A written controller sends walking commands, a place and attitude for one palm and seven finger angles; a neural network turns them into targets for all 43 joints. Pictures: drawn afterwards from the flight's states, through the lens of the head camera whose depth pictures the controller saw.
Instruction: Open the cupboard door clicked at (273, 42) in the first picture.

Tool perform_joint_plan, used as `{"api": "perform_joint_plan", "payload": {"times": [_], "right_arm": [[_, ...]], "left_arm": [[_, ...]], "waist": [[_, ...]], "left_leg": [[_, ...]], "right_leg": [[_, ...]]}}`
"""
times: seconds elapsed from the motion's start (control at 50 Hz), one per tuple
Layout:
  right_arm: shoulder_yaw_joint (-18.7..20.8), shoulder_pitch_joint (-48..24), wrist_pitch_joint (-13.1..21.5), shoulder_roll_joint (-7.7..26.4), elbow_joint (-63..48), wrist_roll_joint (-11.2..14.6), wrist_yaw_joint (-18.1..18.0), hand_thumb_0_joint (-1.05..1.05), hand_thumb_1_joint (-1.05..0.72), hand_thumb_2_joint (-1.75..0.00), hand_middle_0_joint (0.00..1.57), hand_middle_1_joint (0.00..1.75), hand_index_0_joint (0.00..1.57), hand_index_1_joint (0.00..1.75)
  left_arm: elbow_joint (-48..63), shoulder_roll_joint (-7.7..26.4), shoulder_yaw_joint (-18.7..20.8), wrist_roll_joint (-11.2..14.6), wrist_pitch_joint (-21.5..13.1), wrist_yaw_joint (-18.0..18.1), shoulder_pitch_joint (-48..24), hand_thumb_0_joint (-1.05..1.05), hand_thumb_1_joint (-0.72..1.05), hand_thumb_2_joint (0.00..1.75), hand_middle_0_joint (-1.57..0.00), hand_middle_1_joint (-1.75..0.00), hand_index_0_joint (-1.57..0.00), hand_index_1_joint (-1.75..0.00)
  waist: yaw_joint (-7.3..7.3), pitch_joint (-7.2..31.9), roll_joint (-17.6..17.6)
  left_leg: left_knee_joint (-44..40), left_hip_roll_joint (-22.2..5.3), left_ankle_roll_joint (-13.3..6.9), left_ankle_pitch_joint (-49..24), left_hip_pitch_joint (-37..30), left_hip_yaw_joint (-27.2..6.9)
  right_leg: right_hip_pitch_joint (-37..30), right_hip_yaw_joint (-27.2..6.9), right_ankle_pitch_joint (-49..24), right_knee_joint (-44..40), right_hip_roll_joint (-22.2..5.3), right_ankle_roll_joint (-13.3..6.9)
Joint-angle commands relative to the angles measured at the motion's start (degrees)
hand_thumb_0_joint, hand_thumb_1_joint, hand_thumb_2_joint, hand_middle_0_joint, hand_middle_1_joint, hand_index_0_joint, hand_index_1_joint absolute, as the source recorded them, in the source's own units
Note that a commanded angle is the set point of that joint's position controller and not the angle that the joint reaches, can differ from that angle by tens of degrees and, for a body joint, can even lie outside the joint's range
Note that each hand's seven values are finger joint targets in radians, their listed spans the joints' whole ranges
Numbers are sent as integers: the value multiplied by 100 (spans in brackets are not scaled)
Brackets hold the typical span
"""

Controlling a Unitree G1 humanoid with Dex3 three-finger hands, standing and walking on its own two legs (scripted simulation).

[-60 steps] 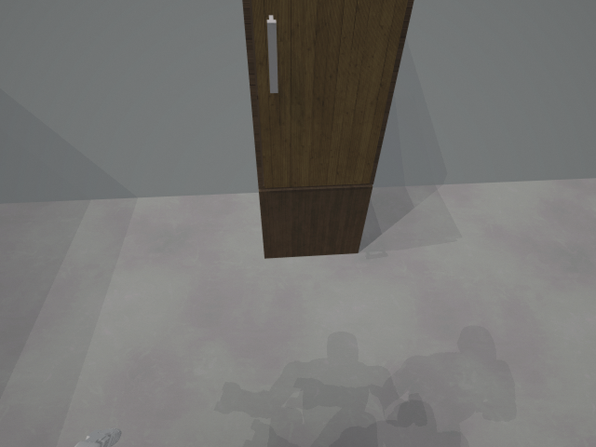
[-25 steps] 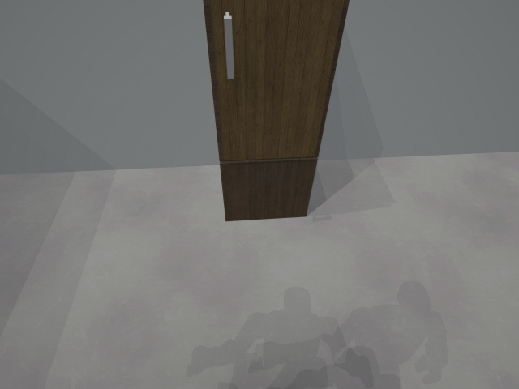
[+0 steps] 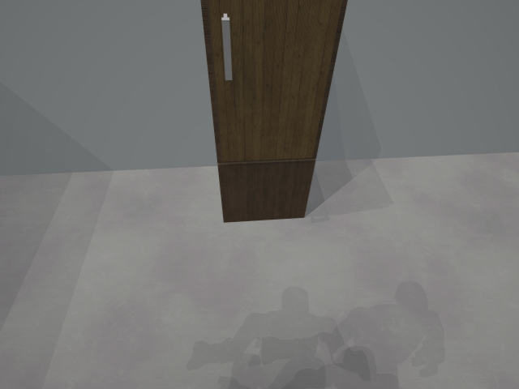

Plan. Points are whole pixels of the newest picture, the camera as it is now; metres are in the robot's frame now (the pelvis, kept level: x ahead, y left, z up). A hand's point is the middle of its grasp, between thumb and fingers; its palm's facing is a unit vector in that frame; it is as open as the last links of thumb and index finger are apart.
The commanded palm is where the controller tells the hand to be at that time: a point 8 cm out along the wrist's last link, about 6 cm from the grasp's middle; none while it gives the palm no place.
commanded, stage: look at it before walking up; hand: left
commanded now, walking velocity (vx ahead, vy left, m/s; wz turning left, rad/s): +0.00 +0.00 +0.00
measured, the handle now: (227, 47) +0.96 +0.15 +0.10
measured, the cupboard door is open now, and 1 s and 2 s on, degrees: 0 0 0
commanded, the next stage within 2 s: turn to face it in 0.24 s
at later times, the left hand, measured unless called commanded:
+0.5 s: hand out of the picture +0.08 +0.25 -0.16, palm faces -0.01 -0.94 -0.34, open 7.4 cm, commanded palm none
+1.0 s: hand out of the picture -0.01 +0.18 -0.19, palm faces +0.05 -0.98 -0.20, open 7.4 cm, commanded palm none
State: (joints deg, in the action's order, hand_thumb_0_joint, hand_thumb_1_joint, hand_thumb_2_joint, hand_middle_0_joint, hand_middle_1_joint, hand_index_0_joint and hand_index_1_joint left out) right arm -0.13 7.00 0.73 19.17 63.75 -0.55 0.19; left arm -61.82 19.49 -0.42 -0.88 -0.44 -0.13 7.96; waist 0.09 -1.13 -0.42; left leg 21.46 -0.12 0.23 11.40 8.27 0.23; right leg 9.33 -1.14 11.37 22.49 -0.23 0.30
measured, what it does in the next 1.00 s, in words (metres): stands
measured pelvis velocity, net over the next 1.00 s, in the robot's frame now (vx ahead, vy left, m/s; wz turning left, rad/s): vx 0.02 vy -0.01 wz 0.04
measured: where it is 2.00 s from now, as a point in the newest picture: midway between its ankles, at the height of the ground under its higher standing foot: (278, 372)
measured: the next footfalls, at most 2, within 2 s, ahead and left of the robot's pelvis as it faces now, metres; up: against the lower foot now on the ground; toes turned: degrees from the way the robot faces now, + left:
left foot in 1.50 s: +0.28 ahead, +0.09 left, +0.00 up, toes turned +14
right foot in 1.96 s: +0.48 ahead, -0.20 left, +0.00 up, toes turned -6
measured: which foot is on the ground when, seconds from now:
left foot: down 0.00-1.00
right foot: down 0.00-1.00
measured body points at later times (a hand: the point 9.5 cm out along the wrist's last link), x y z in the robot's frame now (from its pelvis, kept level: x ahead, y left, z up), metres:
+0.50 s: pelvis +0.00 +0.00 +0.00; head +0.01 +0.00 +0.45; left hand +0.08 +0.30 -0.13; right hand +0.09 -0.29 -0.13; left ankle +0.00 +0.12 -0.75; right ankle +0.01 -0.12 -0.75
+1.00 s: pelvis +0.02 -0.01 -0.01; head +0.01 +0.00 +0.44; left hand -0.02 +0.23 -0.17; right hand +0.04 -0.24 -0.16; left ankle +0.00 +0.12 -0.75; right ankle +0.01 -0.12 -0.74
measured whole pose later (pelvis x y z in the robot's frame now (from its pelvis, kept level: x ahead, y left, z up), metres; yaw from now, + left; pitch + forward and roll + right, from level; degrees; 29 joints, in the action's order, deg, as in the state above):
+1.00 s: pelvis +0.02 -0.01 -0.01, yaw +2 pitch -1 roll +1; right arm 0.7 15.8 -0.3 8.8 63.4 -1.3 -0.1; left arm -63.4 12.5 0.6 -1.8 0.8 -0.5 19.7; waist -0.1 1.2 -2.0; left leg 28.4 0.5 0.1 16.2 11.5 -2.0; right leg 13.6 2.4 22.9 33.9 -1.0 0.0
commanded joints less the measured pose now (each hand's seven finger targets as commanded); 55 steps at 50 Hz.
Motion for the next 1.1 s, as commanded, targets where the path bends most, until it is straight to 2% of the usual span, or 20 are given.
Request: {"api": "perform_joint_plan", "payload": {"times": [0.0, 0.2, 0.42, 0.58, 0.68, 0.72, 0.74, 0.76, 0.78, 0.8, 0.84, 0.88, 0.92, 0.94, 0.98, 1.0, 1.02, 1.04, 1.06, 1.08], "right_arm": [[222, -283, 125, 1201, -372, 7, -78, 0, -90, -90, 20, 30, 20, 30], [218, -292, 131, 1213, -351, 15, -89, 0, -90, -90, 20, 30, 20, 30], [222, -327, 96, 1205, -402, 10, -75, 0, -90, -90, 20, 30, 20, 30], [145, -28, -43, 665, -481, 1, -51, 0, -90, -90, 20, 30, 20, 30], [150, 168, -124, 434, -559, -4, -41, 0, -90, -90, 20, 30, 20, 30], [153, 208, -138, 371, -567, -13, -40, 0, -90, -90, 20, 30, 20, 30], [124, 268, -127, 335, -505, -33, -40, 0, -90, -90, 20, 30, 20, 30], [132, 332, -113, 328, -445, -57, -35, 0, -90, -90, 20, 30, 20, 30], [150, 427, -113, 322, -417, -71, -34, 0, -90, -90, 20, 30, 20, 30], [175, 480, -118, 311, -378, -92, -35, 0, -90, -90, 20, 30, 20, 30], [240, 591, -101, 345, -345, -103, -51, 0, -90, -90, 20, 30, 20, 30], [307, 737, -55, 411, -315, -78, -84, 0, -90, -90, 20, 30, 20, 30], [372, 968, -9, 364, -280, -71, -132, 0, -90, -90, 20, 30, 20, 30], [395, 1066, 7, 317, -252, -73, -145, 0, -90, -90, 20, 30, 20, 30], [411, 1078, 30, 215, -253, -70, -164, 0, -90, -90, 20, 30, 20, 30], [400, 1004, 39, 116, -276, -63, -171, 0, -90, -90, 20, 30, 20, 30], [367, 926, 62, -76, -326, -55, -167, 0, -90, -90, 20, 30, 20, 30], [278, 782, 98, -426, -464, -23, -146, 0, -90, -90, 20, 30, 20, 30], [273, 364, 116, -482, -654, -52, -120, 0, -90, -90, 20, 30, 20, 30], [329, 242, 97, -325, -699, -82, -107, 0, -90, -90, 20, 30, 20, 30]], "left_arm": [[349, 1183, 235, 13, -121, 83, -222, 0, 90, 90, -20, -30, -20, -30], [315, 1195, 236, 19, -133, 87, -200, 0, 90, 90, -20, -30, -20, -30], [345, 1199, 256, 19, -101, 94, -190, 0, 90, 90, -20, -30, -20, -30], [404, 701, 202, 15, 50, 157, 108, 0, 90, 90, -20, -30, -20, -30], [496, 588, 209, 14, 95, 195, 257, 0, 90, 90, -20, -30, -20, -30], [527, 534, 212, 17, 112, 201, 262, 0, 90, 90, -20, -30, -20, -30], [473, 415, 181, 17, 99, 183, 316, 0, 90, 90, -20, -30, -20, -30], [416, 328, 160, -5, 97, 154, 373, 0, 90, 90, -20, -30, -20, -30], [369, 257, 154, -30, 103, 127, 476, 0, 90, 90, -20, -30, -20, -30], [322, 190, 150, -51, 108, 104, 549, 0, 90, 90, -20, -30, -20, -30], [249, 23, 155, -83, 84, 65, 725, 0, 90, 90, -20, -30, -20, -30], [190, -149, 151, -91, 31, 17, 922, 0, 90, 90, -20, -30, -20, -30], [181, -339, 157, -79, 0, -14, 1041, 0, 90, 90, -20, -30, -20, -30], [187, -380, 174, -78, -15, -26, 1063, 0, 90, 90, -20, -30, -20, -30], [132, -412, 229, -70, -54, -53, 1295, 0, 90, 90, -20, -30, -20, -30], [42, -422, 259, -69, -88, -54, 1578, 0, 90, 90, -20, -30, -20, -30], [-78, -299, 314, -72, -128, -32, 1940, 0, 90, 90, -20, -30, -20, -30], [-195, 16, 398, -85, -162, 33, 2335, 0, 90, 90, -20, -30, -20, -30], [-306, 209, 469, -65, -185, 104, 2744, 0, 90, 90, -20, -30, -20, -30], [-356, 52, 428, -37, -198, 146, 2795, 0, 90, 90, -20, -30, -20, -30]], "waist": [[-6, 236, 55], [-9, 375, 27], [-20, 232, 87], [-55, 328, 53], [-31, 298, -165], [-20, 234, -93], [2, 310, -55], [-1, 248, 45], [-7, 165, 64], [6, -12, 192], [8, -404, 419], [23, -525, 675], [84, -594, 865], [116, -579, 916], [16, -539, 897], [-123, -473, 743], [-293, -396, 267], [-452, -449, -809], [-673, -636, -1481], [-584, -826, -1086]], "left_leg": [[-381, -651, -182, -492, -35, -591], [-366, -677, -178, -783, -166, -575], [-319, -648, -185, -837, -17, -640], [72, -593, -148, -1046, 337, -729], [429, -444, -72, -959, 542, -661], [410, -437, -84, -768, 609, -717], [218, -472, -116, -270, 502, -820], [-13, -511, -170, 617, 530, -961], [-223, -564, -237, 1521, 633, -1100], [-475, -613, -294, 2317, 824, -1251], [-879, -863, -480, 3032, 1072, -1684], [-1012, -1129, -682, 3068, 883, -2009], [-1013, -1324, -856, 2740, 651, -2173], [-968, -1346, -893, 2552, 620, -2166], [-662, -1253, -816, 2141, 852, -1863], [-243, -1066, -680, 1839, 1145, -1525], [511, -756, -497, 1633, 1774, -1020], [1698, -166, -246, 1694, 2789, -247], [2924, -56, -171, 2058, 3294, 235], [3582, -321, -193, 1888, 3364, -7]], "right_leg": [[16, -567, -456, -432, -648, -196], [-145, -542, -822, -409, -667, -199], [-121, -441, -738, -327, -688, -162], [-116, -263, -751, 59, -749, -54], [29, -341, -698, 129, -918, -121], [183, -319, -373, 156, -911, -130], [233, -247, 400, 66, -763, -67], [322, -166, 1317, 9, -601, -17], [392, -102, 1821, 53, -498, -6], [477, -3, 2069, 160, -409, -2], [642, 228, 1878, 605, -192, -7], [927, 383, 1422, 1064, -59, -38], [1161, 470, 1175, 1321, -2, -48], [1152, 446, 1195, 1327, -15, -62], [681, 454, 1066, 853, -38, -79], [153, 357, 891, 390, -107, -110], [-524, -122, 1171, 4, -425, -228], [-1168, -1399, 1849, -661, -1219, -604], [-1089, -2515, 2138, -1361, -2009, -1032], [-756, -2476, 2154, -1493, -2088, -1145]]}}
